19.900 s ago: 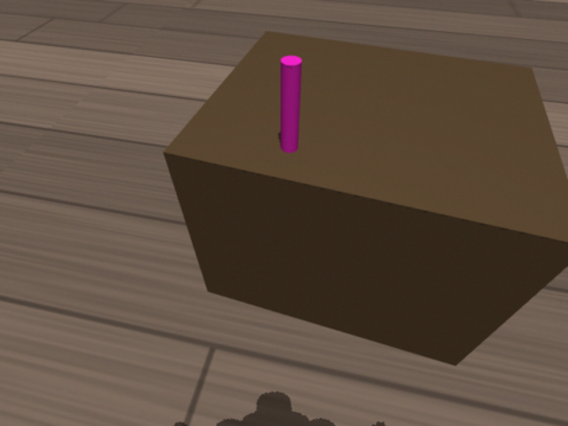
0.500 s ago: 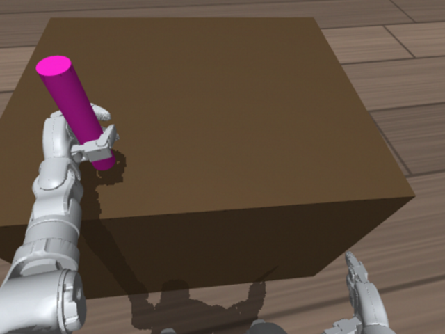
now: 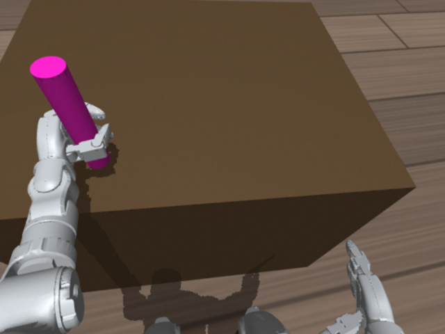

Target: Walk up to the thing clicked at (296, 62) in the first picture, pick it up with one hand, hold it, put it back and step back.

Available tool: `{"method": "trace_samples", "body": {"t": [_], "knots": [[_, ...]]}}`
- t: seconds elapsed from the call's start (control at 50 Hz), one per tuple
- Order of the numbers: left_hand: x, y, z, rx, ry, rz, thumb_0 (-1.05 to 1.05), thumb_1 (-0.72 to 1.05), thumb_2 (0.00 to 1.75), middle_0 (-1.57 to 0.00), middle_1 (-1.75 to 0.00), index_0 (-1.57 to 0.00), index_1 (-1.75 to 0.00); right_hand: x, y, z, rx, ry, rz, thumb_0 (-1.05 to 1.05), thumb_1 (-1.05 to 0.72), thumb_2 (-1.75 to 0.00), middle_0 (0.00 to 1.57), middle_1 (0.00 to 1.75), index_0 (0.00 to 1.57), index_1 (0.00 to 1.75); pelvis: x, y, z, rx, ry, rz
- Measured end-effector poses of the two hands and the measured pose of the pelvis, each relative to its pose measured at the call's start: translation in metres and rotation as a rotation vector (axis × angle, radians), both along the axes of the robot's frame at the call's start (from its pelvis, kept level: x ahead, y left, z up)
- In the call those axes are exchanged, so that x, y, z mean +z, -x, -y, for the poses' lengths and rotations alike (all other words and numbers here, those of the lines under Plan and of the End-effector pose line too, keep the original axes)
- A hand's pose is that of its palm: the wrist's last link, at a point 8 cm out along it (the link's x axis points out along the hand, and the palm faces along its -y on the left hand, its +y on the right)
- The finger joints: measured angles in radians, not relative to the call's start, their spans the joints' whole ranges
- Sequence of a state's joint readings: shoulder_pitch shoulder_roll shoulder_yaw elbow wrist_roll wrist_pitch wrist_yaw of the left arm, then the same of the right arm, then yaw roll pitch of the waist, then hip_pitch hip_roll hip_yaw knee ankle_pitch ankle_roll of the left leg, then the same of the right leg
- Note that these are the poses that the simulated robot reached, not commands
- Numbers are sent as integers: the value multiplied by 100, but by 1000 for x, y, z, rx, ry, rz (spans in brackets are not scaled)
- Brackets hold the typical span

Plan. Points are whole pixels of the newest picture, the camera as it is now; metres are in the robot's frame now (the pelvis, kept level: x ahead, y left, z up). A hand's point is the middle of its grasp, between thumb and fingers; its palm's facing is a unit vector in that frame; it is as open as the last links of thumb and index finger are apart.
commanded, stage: lower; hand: left
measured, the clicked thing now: (78, 122) +0.45 +0.20 +0.10
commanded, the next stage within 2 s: loosen in 0.30 s
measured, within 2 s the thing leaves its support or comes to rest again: rests again in 0.12 s
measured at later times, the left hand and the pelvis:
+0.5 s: hand (96, 140) +0.45 +0.19 +0.06, palm faces +0.11 -0.99 +0.00, open 5.3 cm; pelvis -0.01 +0.00 -0.01, yaw +0 degrees
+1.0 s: hand (96, 138) +0.46 +0.19 +0.05, palm faces +0.12 -0.99 +0.01, open 14.3 cm; pelvis +0.00 +0.00 -0.01, yaw +0 degrees
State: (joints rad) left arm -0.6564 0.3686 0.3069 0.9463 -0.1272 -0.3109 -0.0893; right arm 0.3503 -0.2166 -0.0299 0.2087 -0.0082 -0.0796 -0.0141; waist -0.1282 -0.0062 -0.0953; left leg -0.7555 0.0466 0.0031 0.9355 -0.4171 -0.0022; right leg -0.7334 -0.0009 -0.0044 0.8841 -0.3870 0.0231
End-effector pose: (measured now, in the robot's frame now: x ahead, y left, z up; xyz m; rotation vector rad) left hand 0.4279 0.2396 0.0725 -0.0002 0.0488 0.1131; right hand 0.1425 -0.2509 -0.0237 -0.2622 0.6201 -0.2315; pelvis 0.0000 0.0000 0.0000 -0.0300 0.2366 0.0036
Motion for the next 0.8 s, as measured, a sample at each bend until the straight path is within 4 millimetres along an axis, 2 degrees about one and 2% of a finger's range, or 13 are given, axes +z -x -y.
{"method": "trace_samples", "body": {"t": [0.26,0.5,0.64,0.8], "knots": [[-15,0,0,0,-1,0,-2,13,116,-95,-116,-104,-114,3,2,-2,11,18,10,-1,51,-6,5,5,6,5,-6,1,-3,-3,5,-17],[-15,1,-1,1,-2,30,-2,13,113,-96,-115,-104,-113,2,4,-4,32,24,4,-1,51,-6,5,5,6,5,-12,5,-3,1,5,-32],[-16,-1,-1,9,5,37,-1,9,87,-99,-101,-105,-99,3,9,-2,28,30,2,-1,51,-5,6,5,6,5,-14,8,-2,0,4,-35],[-16,-5,-1,9,1,39,-1,-12,52,-80,-69,-82,-68,1,10,-2,22,29,-7,-1,51,-5,6,5,6,5,-15,7,-3,-2,4,-42]]}}
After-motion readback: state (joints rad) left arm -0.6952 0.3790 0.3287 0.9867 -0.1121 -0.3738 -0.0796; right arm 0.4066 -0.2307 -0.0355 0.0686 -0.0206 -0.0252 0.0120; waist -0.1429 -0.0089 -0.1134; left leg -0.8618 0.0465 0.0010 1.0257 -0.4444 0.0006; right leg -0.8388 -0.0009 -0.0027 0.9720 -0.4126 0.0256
